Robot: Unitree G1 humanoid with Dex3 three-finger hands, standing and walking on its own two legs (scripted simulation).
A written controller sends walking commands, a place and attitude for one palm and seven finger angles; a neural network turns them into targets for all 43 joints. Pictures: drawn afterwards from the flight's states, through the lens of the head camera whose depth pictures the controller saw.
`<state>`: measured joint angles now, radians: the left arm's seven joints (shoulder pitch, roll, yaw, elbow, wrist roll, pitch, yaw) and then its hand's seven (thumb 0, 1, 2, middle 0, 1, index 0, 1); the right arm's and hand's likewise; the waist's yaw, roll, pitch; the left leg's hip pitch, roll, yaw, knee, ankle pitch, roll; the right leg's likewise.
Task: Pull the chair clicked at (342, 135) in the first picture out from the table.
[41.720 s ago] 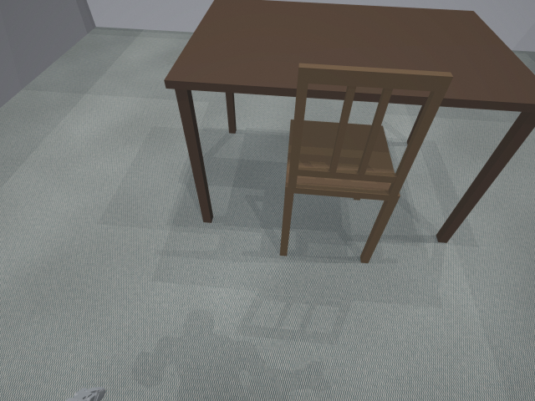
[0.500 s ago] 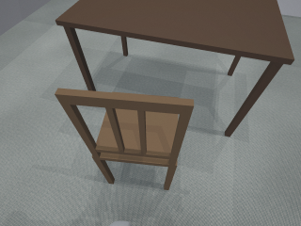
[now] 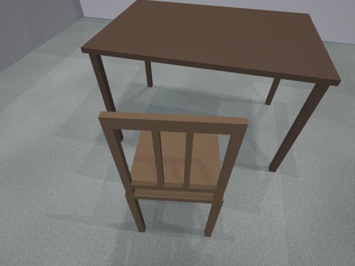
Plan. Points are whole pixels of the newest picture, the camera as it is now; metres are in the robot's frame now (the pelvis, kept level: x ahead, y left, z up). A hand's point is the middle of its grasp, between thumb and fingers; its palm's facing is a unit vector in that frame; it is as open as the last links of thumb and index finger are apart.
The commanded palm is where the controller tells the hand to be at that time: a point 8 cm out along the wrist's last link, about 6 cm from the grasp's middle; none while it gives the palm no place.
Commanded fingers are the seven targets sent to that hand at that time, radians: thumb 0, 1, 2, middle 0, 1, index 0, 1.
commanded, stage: come to a stop and stand still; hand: left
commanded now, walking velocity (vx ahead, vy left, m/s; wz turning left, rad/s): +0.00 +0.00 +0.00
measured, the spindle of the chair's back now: (158, 160) +0.44 +0.09 -0.09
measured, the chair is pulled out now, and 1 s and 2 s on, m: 0.40 0.40 0.40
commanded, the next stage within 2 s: look again from close up in 1.10 s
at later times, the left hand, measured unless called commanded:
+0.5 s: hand out of the picture +0.05 +0.15 -0.17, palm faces +0.01 -0.98 -0.19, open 7.4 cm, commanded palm none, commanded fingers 0.00 0.90 0.90 -0.20 -0.30 -0.20 -0.30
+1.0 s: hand out of the picture +0.08 +0.13 -0.17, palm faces +0.00 -0.98 -0.21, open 7.4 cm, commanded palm none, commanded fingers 0.00 0.90 0.90 -0.20 -0.30 -0.20 -0.30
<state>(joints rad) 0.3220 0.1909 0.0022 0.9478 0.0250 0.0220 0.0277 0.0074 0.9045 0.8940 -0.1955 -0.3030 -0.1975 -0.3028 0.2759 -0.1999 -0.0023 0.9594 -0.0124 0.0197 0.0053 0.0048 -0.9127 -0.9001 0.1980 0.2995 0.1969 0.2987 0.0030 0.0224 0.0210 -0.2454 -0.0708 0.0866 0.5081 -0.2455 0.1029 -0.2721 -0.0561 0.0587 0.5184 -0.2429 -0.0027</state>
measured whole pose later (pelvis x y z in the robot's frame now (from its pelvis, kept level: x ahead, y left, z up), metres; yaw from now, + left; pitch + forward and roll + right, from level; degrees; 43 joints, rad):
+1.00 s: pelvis +0.06 -0.04 +0.01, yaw +0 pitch -1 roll +0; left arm 0.28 0.17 -0.02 1.06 0.01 -0.01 0.04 0.01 0.91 0.89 -0.20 -0.30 -0.20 -0.30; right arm 0.26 -0.16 0.01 1.13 0.00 -0.03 -0.02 0.00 -0.91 -0.90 0.20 0.30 0.19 0.30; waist 0.00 0.00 0.02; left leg -0.12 -0.02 0.06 0.41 -0.28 0.03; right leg -0.15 0.00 0.05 0.44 -0.27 0.01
